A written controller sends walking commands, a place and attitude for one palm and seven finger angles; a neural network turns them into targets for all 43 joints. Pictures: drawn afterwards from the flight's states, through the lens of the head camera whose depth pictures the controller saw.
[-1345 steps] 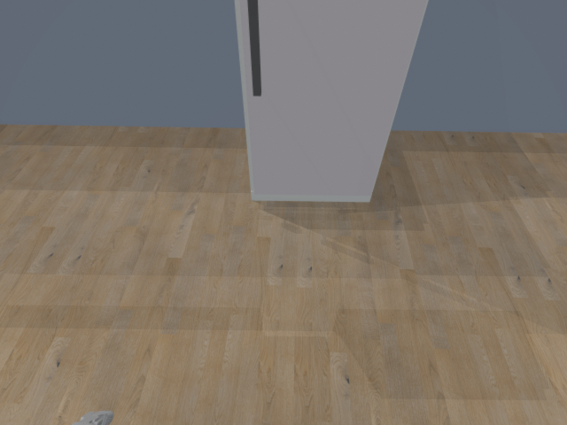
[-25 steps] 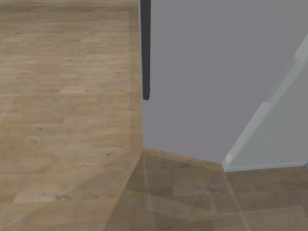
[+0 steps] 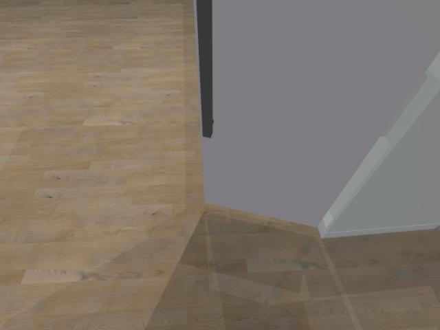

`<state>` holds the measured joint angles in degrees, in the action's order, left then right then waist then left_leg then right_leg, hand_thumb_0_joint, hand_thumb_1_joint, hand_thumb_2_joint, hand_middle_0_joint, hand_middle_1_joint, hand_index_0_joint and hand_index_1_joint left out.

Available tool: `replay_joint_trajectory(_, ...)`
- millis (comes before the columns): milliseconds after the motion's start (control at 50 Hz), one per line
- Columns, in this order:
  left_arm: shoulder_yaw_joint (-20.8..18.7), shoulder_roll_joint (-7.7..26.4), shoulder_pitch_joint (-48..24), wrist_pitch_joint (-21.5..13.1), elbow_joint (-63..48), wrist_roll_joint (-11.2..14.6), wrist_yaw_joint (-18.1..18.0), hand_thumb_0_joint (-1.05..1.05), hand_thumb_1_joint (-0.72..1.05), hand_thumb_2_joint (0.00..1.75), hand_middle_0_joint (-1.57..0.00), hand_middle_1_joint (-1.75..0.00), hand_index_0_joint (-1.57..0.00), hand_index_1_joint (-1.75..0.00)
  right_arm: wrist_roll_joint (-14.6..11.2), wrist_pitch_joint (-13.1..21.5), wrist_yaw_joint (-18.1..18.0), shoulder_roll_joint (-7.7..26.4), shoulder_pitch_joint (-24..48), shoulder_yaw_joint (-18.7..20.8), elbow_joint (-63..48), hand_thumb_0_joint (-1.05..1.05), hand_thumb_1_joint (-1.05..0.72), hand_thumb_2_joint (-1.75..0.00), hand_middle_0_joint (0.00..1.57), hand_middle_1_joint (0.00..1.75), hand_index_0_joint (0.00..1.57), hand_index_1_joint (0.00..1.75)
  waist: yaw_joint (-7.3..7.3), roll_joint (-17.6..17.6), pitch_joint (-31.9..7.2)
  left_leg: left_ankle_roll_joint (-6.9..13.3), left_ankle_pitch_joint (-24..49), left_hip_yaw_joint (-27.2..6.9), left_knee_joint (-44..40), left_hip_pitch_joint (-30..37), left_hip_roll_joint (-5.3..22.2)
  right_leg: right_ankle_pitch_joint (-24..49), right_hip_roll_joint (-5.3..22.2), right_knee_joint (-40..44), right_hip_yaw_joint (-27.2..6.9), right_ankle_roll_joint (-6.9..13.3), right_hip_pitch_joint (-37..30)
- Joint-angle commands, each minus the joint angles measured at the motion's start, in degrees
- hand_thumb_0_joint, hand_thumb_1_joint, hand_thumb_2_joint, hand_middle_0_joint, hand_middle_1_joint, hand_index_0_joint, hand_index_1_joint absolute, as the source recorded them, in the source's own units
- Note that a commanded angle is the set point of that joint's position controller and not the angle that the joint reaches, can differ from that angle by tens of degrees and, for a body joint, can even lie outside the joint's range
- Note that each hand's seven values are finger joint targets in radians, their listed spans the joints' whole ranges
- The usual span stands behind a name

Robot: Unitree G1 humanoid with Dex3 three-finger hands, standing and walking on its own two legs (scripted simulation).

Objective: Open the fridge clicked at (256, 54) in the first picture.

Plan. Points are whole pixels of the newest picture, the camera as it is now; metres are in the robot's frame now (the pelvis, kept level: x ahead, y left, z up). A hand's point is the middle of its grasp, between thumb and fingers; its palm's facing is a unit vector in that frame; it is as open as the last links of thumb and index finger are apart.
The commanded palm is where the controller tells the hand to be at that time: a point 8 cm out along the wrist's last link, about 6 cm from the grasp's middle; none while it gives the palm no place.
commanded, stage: look to check the result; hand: left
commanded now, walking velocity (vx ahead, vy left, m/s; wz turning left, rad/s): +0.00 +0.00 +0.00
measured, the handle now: (208, 68) +0.71 +0.07 +0.08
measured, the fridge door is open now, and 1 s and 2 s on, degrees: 71 71 71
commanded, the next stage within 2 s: stand and wait in 0.22 s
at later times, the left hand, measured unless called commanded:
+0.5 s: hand out of the picture +0.03 +0.18 -0.18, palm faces -0.03 -0.98 -0.20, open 7.4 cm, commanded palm none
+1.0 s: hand out of the picture +0.03 +0.18 -0.18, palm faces -0.03 -0.98 -0.21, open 7.4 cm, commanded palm none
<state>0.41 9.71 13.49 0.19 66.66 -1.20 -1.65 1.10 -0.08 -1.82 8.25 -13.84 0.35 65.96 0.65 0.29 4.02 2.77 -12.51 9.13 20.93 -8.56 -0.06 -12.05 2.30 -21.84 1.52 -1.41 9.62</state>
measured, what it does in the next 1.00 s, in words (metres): stands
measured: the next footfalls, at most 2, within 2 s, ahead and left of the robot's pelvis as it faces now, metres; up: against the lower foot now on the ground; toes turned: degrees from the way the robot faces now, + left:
none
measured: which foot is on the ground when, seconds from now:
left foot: down 0.00-1.00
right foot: down 0.00-1.00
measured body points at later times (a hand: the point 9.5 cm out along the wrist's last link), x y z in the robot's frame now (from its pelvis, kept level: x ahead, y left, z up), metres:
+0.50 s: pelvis +0.01 +0.00 +0.00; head +0.03 +0.00 +0.45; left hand +0.03 +0.23 -0.16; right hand +0.01 -0.23 -0.16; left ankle -0.01 +0.08 -0.75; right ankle -0.01 -0.13 -0.75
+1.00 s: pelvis +0.01 -0.01 +0.00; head +0.04 +0.00 +0.45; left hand +0.04 +0.23 -0.16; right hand +0.02 -0.24 -0.16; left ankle -0.01 +0.08 -0.75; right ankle -0.01 -0.13 -0.75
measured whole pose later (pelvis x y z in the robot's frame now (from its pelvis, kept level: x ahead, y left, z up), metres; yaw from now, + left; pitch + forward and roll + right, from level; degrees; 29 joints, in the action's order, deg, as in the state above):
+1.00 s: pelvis +0.01 -0.01 +0.00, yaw +0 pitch +0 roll +0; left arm 0.4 10.8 11.1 -0.5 66.0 -1.1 -1.5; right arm 1.1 0.2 -1.8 9.5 -12.3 0.3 66.1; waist 0.9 0.6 3.4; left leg 1.9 -12.5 9.0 19.1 -6.6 0.5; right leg -12.1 1.5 -19.9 1.7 -0.8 7.7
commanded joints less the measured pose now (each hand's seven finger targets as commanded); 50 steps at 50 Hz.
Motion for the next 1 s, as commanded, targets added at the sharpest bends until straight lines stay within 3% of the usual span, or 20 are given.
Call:
replay_joint_trajectory(0,-1.1,6.1,2.6,-1.1,-2.0,0.0,-0.6,0.0,0.9,0.9,-0.2,-0.3,-0.2,-0.3,-0.2,0.5,-0.2,6.3,-3.1,1.3,-1.3,0.0,-0.9,-0.9,0.2,0.3,0.2,0.3,0.39,-0.2,-2.2,-0.5,8.1,-7.0,-3.6,2.7,7.8,8.3,4.2,2.8,-3.7,2.8,2.3)
replay_joint_trajectory(80,-1.2,6.0,2.9,-1.2,-2.0,0.0,-0.7,0.0,0.9,0.9,-0.2,-0.3,-0.2,-0.3,-0.2,0.6,-0.3,6.5,-3.1,1.4,-1.5,0.0,-0.9,-0.9,0.2,0.3,0.2,0.3,0.34,0.7,-2.6,-0.5,9.1,-7.2,-3.3,3.0,7.9,9.5,4.1,2.7,-3.9,2.9,2.1)
replay_joint_trajectory(140,-1.2,5.8,2.1,-1.1,-2.1,0.1,-0.7,0.0,0.9,0.9,-0.2,-0.3,-0.2,-0.3,-0.1,0.5,-0.3,6.4,-2.8,1.3,-1.3,0.0,-0.9,-0.9,0.2,0.3,0.2,0.3,0.38,-1.0,-1.4,-0.7,7.9,-7.0,-4.1,2.2,8.0,8.0,4.0,2.8,-3.8,2.8,2.3)
replay_joint_trajectory(220,-1.1,6.0,1.9,-1.1,-2.2,0.1,-0.6,0.0,0.9,0.9,-0.2,-0.3,-0.2,-0.3,-0.1,0.5,-0.2,6.5,-2.7,1.3,-1.3,0.0,-0.9,-0.9,0.2,0.3,0.2,0.3,0.34,-0.8,-1.5,-0.8,7.0,-7.0,-4.2,1.9,8.0,7.5,4.0,3.3,-4.0,2.7,2.0)
replay_joint_trajectory(440,-1.3,6.9,0.8,-1.4,-2.7,0.1,-0.6,0.0,0.9,0.9,-0.2,-0.3,-0.2,-0.3,0.0,0.8,-0.2,7.3,-2.2,1.3,-1.3,0.0,-0.9,-0.9,0.2,0.3,0.2,0.3,0.33,0.0,-3.0,-0.8,11.0,-7.1,-4.0,3.4,8.2,11.3,4.3,3.0,-3.9,2.8,0.7)
replay_joint_trajectory(560,-1.2,7.0,0.4,-1.3,-2.7,0.2,-0.5,0.0,0.9,0.9,-0.2,-0.3,-0.2,-0.3,0.0,0.6,-0.1,7.5,-1.8,1.3,-1.2,0.0,-0.9,-0.9,0.2,0.3,0.2,0.3,0.28,-0.7,-1.0,-1.0,7.9,-7.2,-5.1,2.5,8.1,8.0,4.1,4.0,-4.0,2.7,1.6)
replay_joint_trajectory(580,-1.3,7.4,0.8,-1.4,-2.8,0.1,-0.5,0.0,0.9,0.9,-0.2,-0.3,-0.2,-0.3,-0.1,0.7,-0.1,7.7,-2.3,1.3,-1.4,0.0,-0.9,-0.9,0.2,0.3,0.2,0.3,0.18,-0.3,-2.8,-0.8,9.4,-7.3,-4.5,3.3,8.1,9.4,4.2,3.7,-4.1,2.9,0.7)
replay_joint_trajectory(780,-1.5,8.0,0.5,-1.7,-2.8,0.1,-0.6,0.0,0.9,0.9,-0.2,-0.3,-0.2,-0.3,-0.2,0.9,-0.2,8.2,-2.1,1.4,-1.3,0.0,-0.9,-0.9,0.2,0.3,0.2,0.3,0.28,0.1,-4.3,-0.9,13.1,-7.2,-3.9,4.9,8.3,13.4,4.5,3.3,-3.8,3.0,-0.3)
replay_joint_trajectory(840,-1.3,7.5,0.1,-1.5,-2.6,0.2,-0.5,0.0,0.9,0.9,-0.2,-0.3,-0.2,-0.3,-0.1,0.7,-0.3,8.0,-1.6,1.3,-1.0,0.0,-0.9,-0.9,0.2,0.3,0.2,0.3,0.36,-0.4,-2.1,-1.0,11.3,-7.1,-4.6,4.0,8.3,11.4,4.4,4.0,-3.9,2.9,0.6)
replay_joint_trajectory(980,-1.5,8.4,0.4,-1.7,-2.6,0.1,-0.5,0.0,0.9,0.9,-0.2,-0.3,-0.2,-0.3,-0.2,0.9,-0.2,8.8,-1.4,1.4,-1.3,0.0,-0.9,-0.9,0.2,0.3,0.2,0.3,0.28,0.1,-3.2,-0.9,11.5,-7.2,-4.6,4.9,8.3,11.8,4.6,4.3,-4.0,3.0,0.1)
